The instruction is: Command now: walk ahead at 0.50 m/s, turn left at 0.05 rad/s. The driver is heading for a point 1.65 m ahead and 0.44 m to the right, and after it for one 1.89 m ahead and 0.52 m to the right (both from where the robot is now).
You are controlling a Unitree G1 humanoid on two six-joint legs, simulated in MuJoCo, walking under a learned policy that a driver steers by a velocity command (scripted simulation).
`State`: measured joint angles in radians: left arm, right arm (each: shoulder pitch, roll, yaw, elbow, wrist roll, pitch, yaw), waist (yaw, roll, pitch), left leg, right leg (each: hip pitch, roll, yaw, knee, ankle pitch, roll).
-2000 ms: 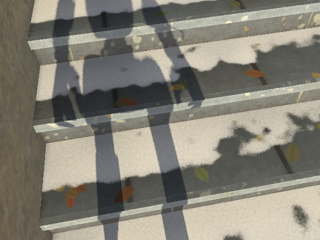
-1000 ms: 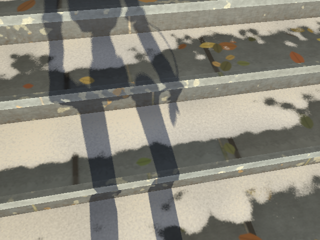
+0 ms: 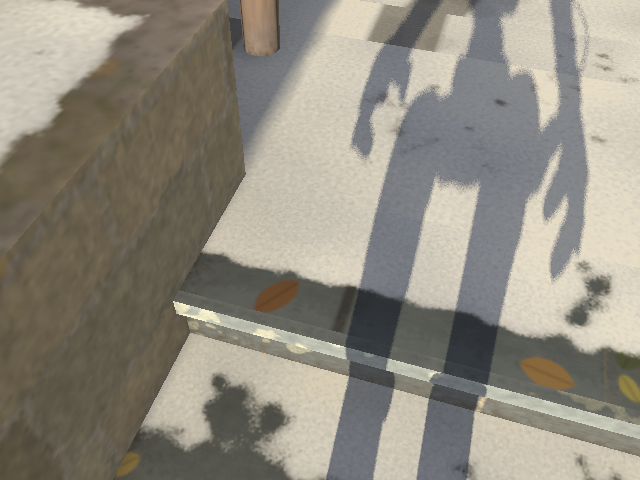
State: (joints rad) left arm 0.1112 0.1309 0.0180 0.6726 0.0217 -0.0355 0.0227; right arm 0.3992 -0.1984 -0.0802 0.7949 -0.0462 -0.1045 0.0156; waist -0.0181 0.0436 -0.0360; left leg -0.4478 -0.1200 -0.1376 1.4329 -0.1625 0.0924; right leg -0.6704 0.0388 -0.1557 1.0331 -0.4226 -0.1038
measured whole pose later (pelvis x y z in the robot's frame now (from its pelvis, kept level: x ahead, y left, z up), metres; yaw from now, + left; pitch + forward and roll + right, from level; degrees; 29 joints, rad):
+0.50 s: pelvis +0.31 +0.03 +0.13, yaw -13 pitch +4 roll +1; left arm 0.41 0.20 0.12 0.81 0.03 -0.09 -0.02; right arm 0.04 -0.14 -0.01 0.59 -0.02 -0.05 -0.03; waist 0.04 -0.02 0.00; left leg -0.76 0.06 0.15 1.11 -0.41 0.07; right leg -0.44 0.06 0.13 1.38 -0.16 -0.07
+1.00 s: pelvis +0.59 -0.10 +0.24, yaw -27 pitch +3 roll -2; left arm 0.06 0.14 0.02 0.61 0.01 0.03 -0.03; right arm 0.47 -0.16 -0.04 0.93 0.02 -0.10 0.00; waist 0.00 -0.01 0.03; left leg -0.06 0.17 0.16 0.79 -0.19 0.00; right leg -0.85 0.06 -0.18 1.20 -0.39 -0.18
